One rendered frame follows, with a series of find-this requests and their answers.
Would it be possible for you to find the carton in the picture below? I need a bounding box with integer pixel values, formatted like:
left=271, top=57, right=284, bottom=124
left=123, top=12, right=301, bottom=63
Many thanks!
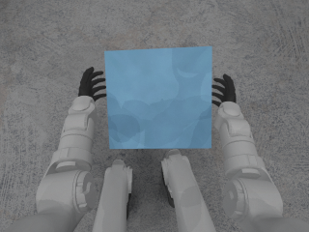
left=104, top=45, right=212, bottom=149

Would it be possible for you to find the left robot hand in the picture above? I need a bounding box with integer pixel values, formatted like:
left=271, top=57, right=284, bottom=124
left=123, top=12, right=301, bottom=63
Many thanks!
left=78, top=67, right=107, bottom=102

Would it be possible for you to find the right robot upper arm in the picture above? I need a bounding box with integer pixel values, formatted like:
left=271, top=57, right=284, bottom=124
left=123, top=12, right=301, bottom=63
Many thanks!
left=222, top=177, right=309, bottom=232

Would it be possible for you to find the right robot forearm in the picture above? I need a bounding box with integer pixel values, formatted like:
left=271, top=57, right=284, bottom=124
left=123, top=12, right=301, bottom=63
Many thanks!
left=213, top=101, right=283, bottom=215

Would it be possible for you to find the robot right foot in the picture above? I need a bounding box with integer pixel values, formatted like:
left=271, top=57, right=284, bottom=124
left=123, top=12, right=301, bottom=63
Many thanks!
left=161, top=167, right=175, bottom=208

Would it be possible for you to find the left robot upper arm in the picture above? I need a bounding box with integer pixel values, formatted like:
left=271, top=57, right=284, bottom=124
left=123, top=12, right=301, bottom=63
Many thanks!
left=3, top=169, right=98, bottom=232

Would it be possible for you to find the right robot hand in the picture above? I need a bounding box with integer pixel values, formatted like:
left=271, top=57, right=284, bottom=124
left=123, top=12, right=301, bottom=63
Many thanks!
left=211, top=73, right=237, bottom=107

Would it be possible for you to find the right robot thigh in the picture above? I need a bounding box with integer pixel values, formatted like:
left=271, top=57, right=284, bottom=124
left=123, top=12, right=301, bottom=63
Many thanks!
left=161, top=154, right=216, bottom=232

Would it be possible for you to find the left robot forearm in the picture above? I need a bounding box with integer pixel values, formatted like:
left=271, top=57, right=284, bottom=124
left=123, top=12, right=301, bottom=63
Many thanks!
left=36, top=96, right=98, bottom=210

